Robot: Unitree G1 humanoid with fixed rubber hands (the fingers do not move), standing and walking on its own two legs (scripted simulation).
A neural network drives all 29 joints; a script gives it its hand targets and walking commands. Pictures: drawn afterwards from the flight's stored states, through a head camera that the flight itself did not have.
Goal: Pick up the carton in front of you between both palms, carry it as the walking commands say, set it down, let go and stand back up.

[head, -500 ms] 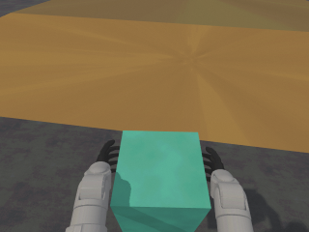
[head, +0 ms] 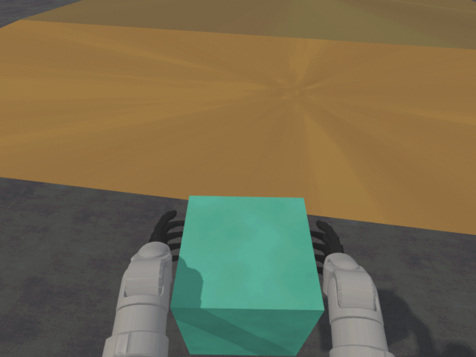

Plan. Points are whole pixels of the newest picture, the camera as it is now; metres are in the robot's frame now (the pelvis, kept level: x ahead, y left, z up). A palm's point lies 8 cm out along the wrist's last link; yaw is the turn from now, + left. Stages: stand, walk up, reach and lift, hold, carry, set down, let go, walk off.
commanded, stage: carry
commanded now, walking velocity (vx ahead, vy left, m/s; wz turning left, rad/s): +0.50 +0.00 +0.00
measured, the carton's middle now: (244, 279) +0.30 +0.00 -0.03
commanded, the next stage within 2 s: none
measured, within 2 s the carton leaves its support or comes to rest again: neither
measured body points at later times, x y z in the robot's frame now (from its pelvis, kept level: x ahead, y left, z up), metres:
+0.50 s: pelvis +0.15 +0.00 -0.01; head +0.13 +0.00 +0.44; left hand +0.44 +0.15 +0.08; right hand +0.43 -0.15 +0.07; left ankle +0.03 +0.11 -0.72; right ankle +0.17 -0.09 -0.74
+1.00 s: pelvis +0.45 +0.07 +0.00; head +0.47 +0.09 +0.45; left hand +0.74 +0.22 +0.06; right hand +0.72 -0.08 +0.06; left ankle +0.46 +0.14 -0.74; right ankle +0.39 -0.07 -0.66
